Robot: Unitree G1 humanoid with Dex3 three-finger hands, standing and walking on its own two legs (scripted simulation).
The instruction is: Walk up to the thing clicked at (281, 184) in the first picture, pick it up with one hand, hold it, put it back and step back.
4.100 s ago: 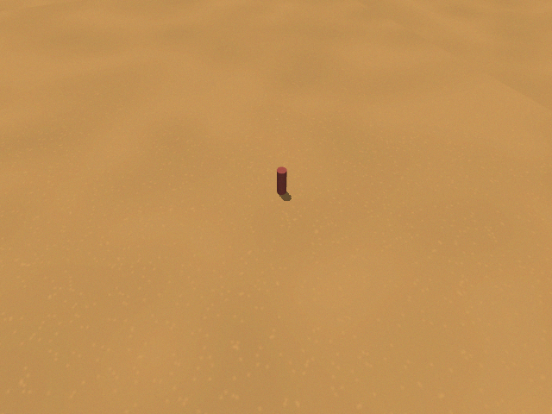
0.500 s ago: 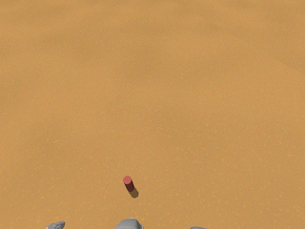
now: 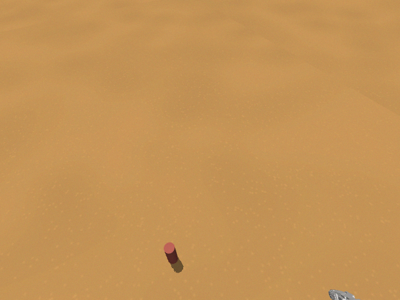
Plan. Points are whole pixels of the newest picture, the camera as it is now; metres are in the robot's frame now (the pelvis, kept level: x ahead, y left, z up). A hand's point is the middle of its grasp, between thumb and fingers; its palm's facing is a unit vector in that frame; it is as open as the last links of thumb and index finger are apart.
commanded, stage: walk up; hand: left
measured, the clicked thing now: (171, 253) +0.42 +0.20 -0.70
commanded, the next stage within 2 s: stand in 1.14 s
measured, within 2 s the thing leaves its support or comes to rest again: neither
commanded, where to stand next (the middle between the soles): +0.08 +0.00 m, yaw -1 degrees
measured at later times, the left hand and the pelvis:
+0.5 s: hand out of the picture +0.12 +0.24 -0.15, palm faces -0.03 -0.95 -0.31, open 7.4 cm; pelvis +0.02 +0.00 +0.01, yaw -1 degrees
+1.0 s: hand out of the picture +0.11 +0.25 -0.15, palm faces +0.00 -0.94 -0.33, open 7.4 cm; pelvis +0.03 +0.00 +0.01, yaw +0 degrees
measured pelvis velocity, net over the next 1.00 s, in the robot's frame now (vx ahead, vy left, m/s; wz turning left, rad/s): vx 0.03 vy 0.00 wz -0.01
